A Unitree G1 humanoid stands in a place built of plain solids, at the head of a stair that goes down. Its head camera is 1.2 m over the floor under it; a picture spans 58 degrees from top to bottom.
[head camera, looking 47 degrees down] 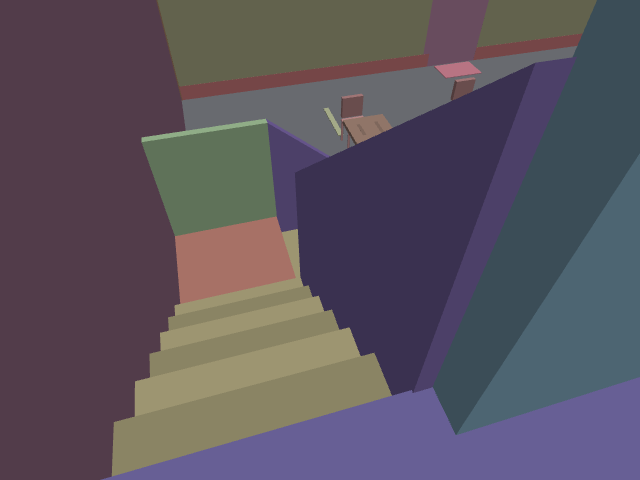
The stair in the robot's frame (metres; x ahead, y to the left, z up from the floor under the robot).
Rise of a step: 0.21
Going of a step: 0.25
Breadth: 0.89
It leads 16 degrees to the left of straight ahead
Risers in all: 7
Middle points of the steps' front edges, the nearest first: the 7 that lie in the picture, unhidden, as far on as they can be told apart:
0.41 0.17 0.00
0.65 0.23 -0.21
0.88 0.30 -0.43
1.12 0.37 -0.64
1.35 0.44 -0.85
1.59 0.50 -1.07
1.82 0.57 -1.28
